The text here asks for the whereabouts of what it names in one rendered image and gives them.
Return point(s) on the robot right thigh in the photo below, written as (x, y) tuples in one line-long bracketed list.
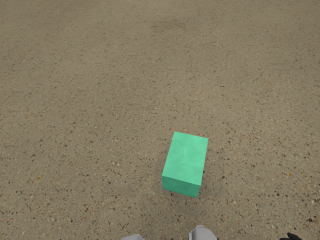
[(201, 234)]

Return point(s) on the robot right shin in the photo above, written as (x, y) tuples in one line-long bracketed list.
[(199, 226)]

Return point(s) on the carton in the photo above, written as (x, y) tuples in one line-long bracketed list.
[(183, 169)]

